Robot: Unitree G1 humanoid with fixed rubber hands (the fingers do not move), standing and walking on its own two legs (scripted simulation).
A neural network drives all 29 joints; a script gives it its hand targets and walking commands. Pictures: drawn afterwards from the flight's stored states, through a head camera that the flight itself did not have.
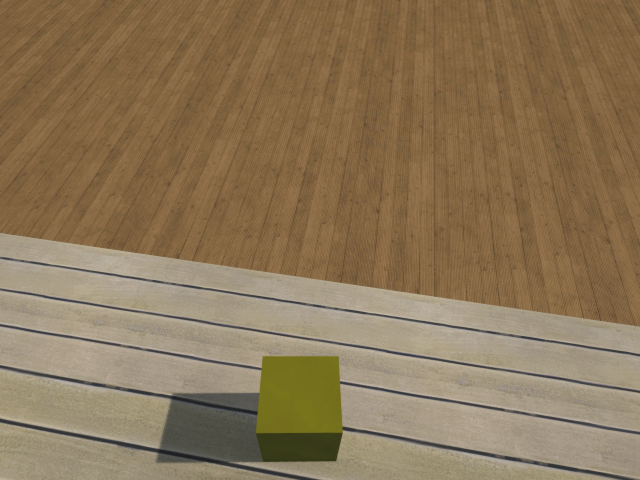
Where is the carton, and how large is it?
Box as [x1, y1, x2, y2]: [256, 356, 342, 461]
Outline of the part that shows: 263,356 256,426 256,435 263,461 335,460 342,433 338,356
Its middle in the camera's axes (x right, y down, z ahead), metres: -0.05 +0.47 +1.10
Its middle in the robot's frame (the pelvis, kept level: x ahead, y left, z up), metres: +0.47 +0.04 -0.65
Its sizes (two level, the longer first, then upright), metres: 0.210 0.200 0.250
